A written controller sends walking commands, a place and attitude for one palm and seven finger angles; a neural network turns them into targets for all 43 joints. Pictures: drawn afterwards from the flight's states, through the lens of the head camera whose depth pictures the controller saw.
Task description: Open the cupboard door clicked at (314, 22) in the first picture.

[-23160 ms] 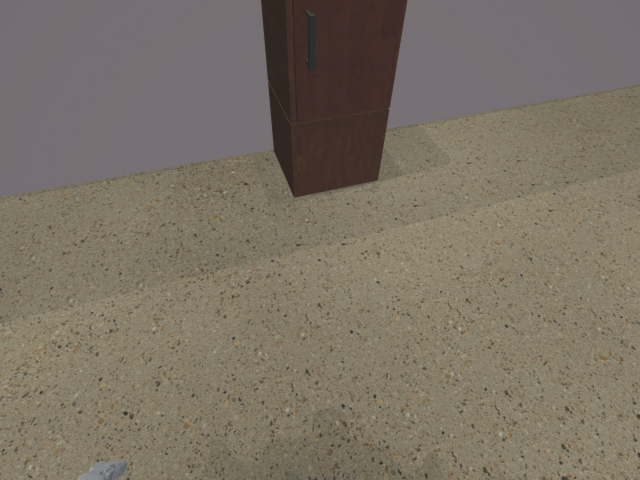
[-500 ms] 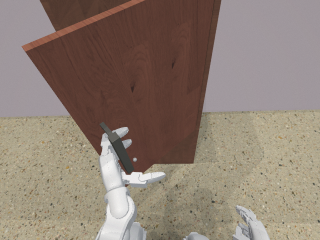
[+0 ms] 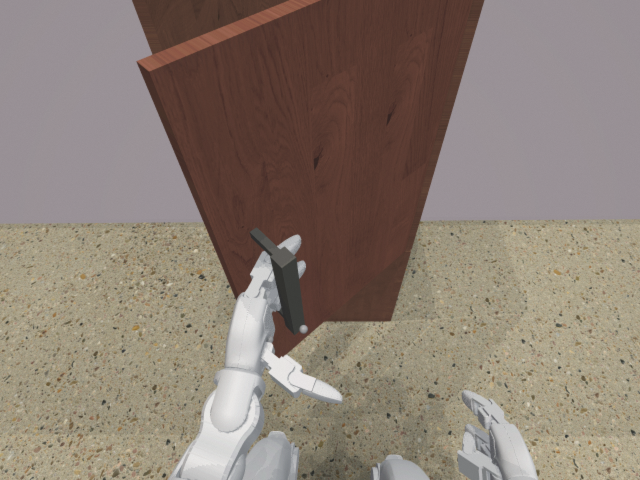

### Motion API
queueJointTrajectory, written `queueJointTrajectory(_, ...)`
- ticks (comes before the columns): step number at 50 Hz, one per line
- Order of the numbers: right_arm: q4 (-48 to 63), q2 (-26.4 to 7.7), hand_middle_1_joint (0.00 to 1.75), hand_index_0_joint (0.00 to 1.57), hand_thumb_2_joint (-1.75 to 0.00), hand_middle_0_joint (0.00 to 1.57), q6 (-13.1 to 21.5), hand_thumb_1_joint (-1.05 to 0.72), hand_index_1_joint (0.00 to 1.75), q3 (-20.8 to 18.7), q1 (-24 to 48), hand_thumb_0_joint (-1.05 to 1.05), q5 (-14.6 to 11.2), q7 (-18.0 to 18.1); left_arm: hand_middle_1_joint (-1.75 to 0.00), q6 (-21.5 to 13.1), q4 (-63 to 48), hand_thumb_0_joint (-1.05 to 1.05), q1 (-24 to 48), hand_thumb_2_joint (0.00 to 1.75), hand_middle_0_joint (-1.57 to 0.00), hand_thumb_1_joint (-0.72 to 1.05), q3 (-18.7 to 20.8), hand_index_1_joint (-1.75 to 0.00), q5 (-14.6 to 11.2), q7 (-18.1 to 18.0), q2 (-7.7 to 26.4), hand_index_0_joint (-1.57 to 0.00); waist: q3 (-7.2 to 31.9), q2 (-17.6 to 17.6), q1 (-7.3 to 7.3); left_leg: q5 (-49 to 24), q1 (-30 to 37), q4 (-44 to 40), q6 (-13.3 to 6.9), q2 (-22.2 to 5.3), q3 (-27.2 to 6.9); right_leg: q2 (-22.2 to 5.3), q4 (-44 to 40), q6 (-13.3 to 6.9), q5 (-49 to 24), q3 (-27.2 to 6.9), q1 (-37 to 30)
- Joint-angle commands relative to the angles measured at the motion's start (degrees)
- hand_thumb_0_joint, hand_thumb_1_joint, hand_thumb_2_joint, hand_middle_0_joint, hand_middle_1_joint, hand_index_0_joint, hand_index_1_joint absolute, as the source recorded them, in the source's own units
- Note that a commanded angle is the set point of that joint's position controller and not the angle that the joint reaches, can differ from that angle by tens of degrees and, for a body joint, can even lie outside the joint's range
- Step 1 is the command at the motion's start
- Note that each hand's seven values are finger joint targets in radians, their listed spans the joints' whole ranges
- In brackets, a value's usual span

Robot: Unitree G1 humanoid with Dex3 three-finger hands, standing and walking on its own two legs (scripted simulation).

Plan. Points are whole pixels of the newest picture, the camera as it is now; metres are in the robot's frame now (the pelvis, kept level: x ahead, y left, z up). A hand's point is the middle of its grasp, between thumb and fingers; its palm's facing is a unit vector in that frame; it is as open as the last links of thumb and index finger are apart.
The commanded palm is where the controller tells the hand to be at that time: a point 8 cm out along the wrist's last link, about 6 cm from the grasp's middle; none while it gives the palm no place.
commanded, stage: slide the hand sideways off the handle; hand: left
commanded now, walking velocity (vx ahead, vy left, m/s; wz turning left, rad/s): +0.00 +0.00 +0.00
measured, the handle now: (279, 285) +0.34 +0.07 +0.05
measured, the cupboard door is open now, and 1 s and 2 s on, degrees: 43 43 43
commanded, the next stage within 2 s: draw the hand back to the body in 1.00 s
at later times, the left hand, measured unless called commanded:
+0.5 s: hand (272, 359) +0.25 +0.07 +0.06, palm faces -0.02 -1.00 +0.02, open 16.2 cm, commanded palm +0.22 +0.13 +0.05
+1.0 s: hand (225, 397) +0.21 +0.11 +0.05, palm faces +0.01 -1.00 -0.02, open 16.3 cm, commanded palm +0.18 +0.17 +0.05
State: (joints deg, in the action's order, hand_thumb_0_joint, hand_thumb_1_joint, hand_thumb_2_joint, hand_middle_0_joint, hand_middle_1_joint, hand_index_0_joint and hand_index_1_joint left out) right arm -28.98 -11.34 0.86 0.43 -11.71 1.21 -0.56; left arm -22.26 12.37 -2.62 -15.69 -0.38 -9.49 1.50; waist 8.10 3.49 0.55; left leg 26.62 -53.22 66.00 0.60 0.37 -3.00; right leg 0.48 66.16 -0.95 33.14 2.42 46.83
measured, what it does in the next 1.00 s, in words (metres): stands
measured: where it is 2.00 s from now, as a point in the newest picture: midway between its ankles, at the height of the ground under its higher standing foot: outside the picture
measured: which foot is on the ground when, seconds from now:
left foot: down 0.00-1.00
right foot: down 0.00-1.00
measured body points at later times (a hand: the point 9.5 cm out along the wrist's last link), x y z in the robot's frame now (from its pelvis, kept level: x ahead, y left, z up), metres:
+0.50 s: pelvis +0.01 +0.01 +0.00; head +0.06 +0.01 +0.44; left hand +0.24 +0.12 +0.06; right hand +0.20 -0.20 -0.08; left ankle +0.06 +0.12 -0.65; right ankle +0.00 -0.11 -0.65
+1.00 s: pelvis +0.02 -0.01 -0.02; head +0.08 -0.02 +0.43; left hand +0.20 +0.17 +0.05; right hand +0.21 -0.24 -0.10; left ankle +0.06 +0.12 -0.65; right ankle +0.00 -0.11 -0.65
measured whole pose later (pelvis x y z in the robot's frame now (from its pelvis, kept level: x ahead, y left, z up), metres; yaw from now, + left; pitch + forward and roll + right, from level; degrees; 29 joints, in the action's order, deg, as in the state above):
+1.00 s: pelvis +0.02 -0.01 -0.02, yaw +0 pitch +17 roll -1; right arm -23.8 -12.0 1.4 -0.5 -13.1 0.0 1.9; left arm -24.8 -12.0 -33.4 -4.3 -7.3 3.2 7.6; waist 10.0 2.6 -0.8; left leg 30.4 -57.4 71.2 1.6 -0.4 -4.0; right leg 1.4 70.9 -1.8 36.8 3.3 50.6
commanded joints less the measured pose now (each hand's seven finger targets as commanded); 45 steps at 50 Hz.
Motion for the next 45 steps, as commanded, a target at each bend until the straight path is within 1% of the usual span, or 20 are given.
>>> queueJointTrajectory(1,10.4,-6.0,0.30,0.20,-0.90,0.20,2.5,-0.90,0.30,-2.2,3.2,0.00,-0.2,-0.2,-0.30,-2.7,-15.5,0.00,6.9,0.30,-0.15,-0.50,-1.3,-0.30,-1.1,-1.3,-7.8,-0.15,15.3,-6.3,0.82,-7.2,16.2,-9.7,-1.6,0.1,-0.2,0.6,-11.1,-1.0,-12.3,1.2,-0.7)
queueJointTrajectory(2,11.1,-6.2,0.30,0.20,-0.90,0.20,2.3,-0.90,0.30,-2.3,3.0,0.00,0.0,-0.4,-0.30,-2.5,-16.5,0.00,5.1,0.30,-0.15,-0.50,-0.6,-0.30,0.4,-2.5,-6.1,-0.15,16.2,-5.9,-0.03,-8.2,15.9,-9.9,-1.4,0.2,-0.5,0.6,-10.2,-1.3,-12.6,1.4,-1.3)
queueJointTrajectory(4,11.4,-5.9,0.30,0.20,-0.90,0.20,1.7,-0.90,0.30,-2.4,3.0,0.00,0.1,-0.9,-0.30,-2.3,-17.3,0.00,3.3,0.30,-0.15,-0.50,-2.1,-0.30,3.5,-4.3,-6.4,-0.15,15.0,-5.1,0.52,-7.6,15.8,-9.5,-1.3,-0.2,-0.4,0.6,-9.6,-1.3,-11.9,1.4,0.9)
queueJointTrajectory(5,11.7,-5.9,0.30,0.20,-0.90,0.20,1.4,-0.90,0.30,-2.4,2.7,0.00,0.3,-1.0,-0.30,-2.3,-17.8,0.00,3.9,0.30,-0.15,-0.50,-2.4,-0.30,4.3,-5.0,-6.4,-0.15,14.2,-6.4,0.96,-6.5,14.8,-9.4,-1.4,-0.1,-0.4,0.5,-9.7,-1.2,-11.2,1.3,1.1)
queueJointTrajectory(6,11.9,-5.9,0.30,0.20,-0.90,0.20,1.2,-0.90,0.30,-2.3,2.8,0.00,0.4,-1.1,-0.30,-2.3,-18.1,0.00,3.1,0.30,-0.15,-0.50,-2.0,-0.30,4.9,-5.5,-5.6,-0.15,13.5,-6.8,0.60,-5.5,13.9,-9.4,-1.4,0.0,-0.3,0.5,-9.9,-1.3,-10.3,1.2,0.9)
queueJointTrajectory(7,12.2,-6.1,0.30,0.20,-0.90,0.20,1.0,-0.90,0.30,-2.4,3.0,0.00,0.5,-1.0,-0.30,-2.2,-18.7,0.00,2.4,0.30,-0.15,-0.50,-1.0,-0.30,5.9,-5.8,-4.0,-0.15,14.5,-5.7,-0.17,-5.6,13.7,-9.6,-1.3,0.0,-0.5,0.6,-9.2,-1.6,-9.9,1.1,0.6)
queueJointTrajectory(8,12.5,-5.8,0.30,0.20,-0.90,0.20,0.7,-0.90,0.30,-2.2,3.2,0.00,0.4,-1.0,-0.30,-2.2,-19.4,0.00,2.0,0.30,-0.15,-0.50,-1.7,-0.30,6.1,-5.9,-4.6,-0.15,14.3,-4.5,-0.18,-5.1,14.0,-9.6,-1.3,0.1,-0.3,0.6,-9.3,-1.6,-9.6,1.0,1.0)
queueJointTrajectory(13,13.6,-5.7,0.30,0.20,-0.90,0.20,0.2,-0.90,0.30,-1.8,3.4,0.00,0.1,-0.3,-0.30,-1.5,-22.9,0.00,-2.7,0.30,-0.15,-0.50,-0.4,-0.30,3.8,-4.3,-3.3,-0.15,13.8,-5.2,-0.65,-4.4,14.0,-10.2,-1.3,0.1,0.1,0.9,-10.3,-1.5,-9.3,0.9,-0.6)
queueJointTrajectory(15,13.6,-5.6,0.30,0.20,-0.90,0.20,0.3,-0.90,0.30,-1.7,3.3,0.00,-0.1,-0.1,-0.30,-1.6,-24.6,0.00,-4.0,0.30,-0.15,-0.50,-0.9,-0.30,3.2,-3.4,-3.5,-0.15,12.9,-4.0,-0.30,-4.7,14.4,-10.4,-1.2,0.0,-0.2,0.9,-10.2,-1.5,-9.7,1.1,-0.4)
queueJointTrajectory(18,13.9,-5.5,0.30,0.20,-0.90,0.20,0.6,-0.90,0.30,-1.6,3.2,0.00,-0.1,0.1,-0.30,-1.7,-26.1,0.00,-8.1,0.30,-0.15,-0.50,0.1,-0.30,2.0,-2.6,-2.8,-0.15,12.6,-4.8,-0.26,-5.7,14.2,-10.1,-1.2,-0.1,-0.2,1.1,-10.2,-1.4,-10.7,1.2,-0.8)
queueJointTrajectory(20,14.1,-5.4,0.30,0.20,-0.90,0.20,0.9,-0.90,0.30,-1.6,3.0,0.00,-0.1,0.0,-0.30,-2.1,-27.3,0.00,-11.5,0.30,-0.15,-0.50,0.6,-0.30,1.6,-1.9,-2.2,-0.15,12.7,-4.9,-0.65,-6.4,13.6,-9.7,-1.2,0.0,0.1,1.1,-10.0,-1.3,-11.5,1.1,-1.4)
queueJointTrajectory(24,14.7,-5.4,0.30,0.20,-0.90,0.20,1.3,-0.90,0.30,-1.8,2.6,0.00,0.0,-0.1,-0.30,-3.2,-30.5,0.00,-14.5,0.30,-0.15,-0.50,0.2,-0.30,1.8,-0.4,-1.3,-0.15,12.5,-3.8,-0.03,-7.9,13.4,-8.5,-1.3,0.1,0.1,1.0,-8.9,-1.2,-13.2,0.9,-0.4)
queueJointTrajectory(26,14.8,-5.5,0.30,0.20,-0.90,0.20,1.5,-0.90,0.30,-1.8,2.3,0.00,0.0,0.0,-0.30,-3.7,-30.6,0.00,-17.0,0.30,-0.15,-0.50,1.1,-0.30,1.6,0.5,-0.4,-0.15,11.8,-5.2,0.09,-7.7,12.4,-8.0,-1.4,0.1,0.2,1.1,-8.9,-1.1,-13.6,0.9,-0.5)
queueJointTrajectory(27,15.0,-5.6,0.30,0.20,-0.90,0.20,1.6,-0.90,0.30,-1.9,2.2,0.00,0.0,0.1,-0.30,-3.9,-31.5,0.00,-18.2,0.30,-0.15,-0.50,1.9,-0.30,1.5,1.0,0.5,-0.15,12.7,-3.9,-0.47,-8.6,12.3,-7.7,-1.4,0.2,0.1,1.1,-8.3,-1.3,-14.2,0.7,-0.9)
queueJointTrajectory(29,15.3,-5.4,0.30,0.20,-0.90,0.20,1.8,-0.90,0.30,-1.9,2.0,0.00,0.0,0.1,-0.30,-4.4,-33.2,0.00,-19.4,0.30,-0.15,-0.50,1.7,-0.30,0.9,2.0,0.6,-0.15,13.5,-3.4,-0.20,-9.4,12.6,-7.1,-1.5,0.4,0.4,1.0,-8.0,-1.1,-15.5,0.6,-0.8)
queueJointTrajectory(31,15.5,-5.5,0.30,0.20,-0.90,0.20,2.1,-0.90,0.30,-2.0,1.9,0.00,-0.2,0.4,-0.30,-4.6,-33.8,0.00,-21.8,0.30,-0.15,-0.50,2.5,-0.30,0.0,3.2,1.5,-0.15,13.1,-4.9,-0.01,-9.5,11.6,-6.4,-1.7,0.5,0.7,1.0,-8.3,-0.9,-16.7,0.2,-1.4)
queueJointTrajectory(33,15.6,-5.6,0.30,0.20,-0.90,0.20,2.1,-0.90,0.30,-2.1,1.5,0.00,-0.2,0.6,-0.30,-4.8,-34.2,0.00,-24.7,0.30,-0.15,-0.50,5.1,-0.30,-0.9,4.3,3.5,-0.15,13.2,-4.9,-0.58,-10.6,10.9,-5.8,-1.7,0.5,0.9,1.1,-8.0,-0.8,-18.5,0.0,-2.4)
queueJointTrajectory(35,15.5,-5.6,0.30,0.20,-0.90,0.20,2.4,-0.90,0.30,-2.2,1.4,0.00,-0.3,0.8,-0.30,-5.1,-35.3,0.00,-25.0,0.30,-0.15,-0.50,5.5,-0.30,-1.8,5.6,3.8,-0.15,13.0,-5.3,-0.18,-10.0,9.9,-5.2,-1.8,0.7,1.0,1.0,-8.1,-0.5,-18.8,-0.4,-2.5)
queueJointTrajectory(38,15.4,-5.5,0.30,0.20,-0.90,0.20,2.7,-0.90,0.30,-2.5,1.6,0.00,-0.5,1.2,-0.30,-5.6,-35.7,0.00,-29.8,0.30,-0.15,-0.50,8.2,-0.30,-3.4,7.4,5.1,-0.15,13.6,-5.2,-0.91,-11.4,9.2,-4.3,-1.8,0.8,1.4,0.8,-8.0,-0.3,-21.7,-1.0,-3.7)
queueJointTrajectory(45,14.4,-5.9,0.30,0.20,-0.90,0.20,3.6,-0.90,0.30,-3.0,1.5,0.00,-1.0,2.4,-0.30,-6.9,-36.5,0.00,-30.5,0.30,-0.15,-0.50,11.5,-0.30,-6.6,12.4,7.7,-0.15,12.6,-5.3,0.22,-9.3,6.3,-2.1,-1.8,0.8,1.1,0.5,-7.9,0.6,-21.0,-2.2,-2.1)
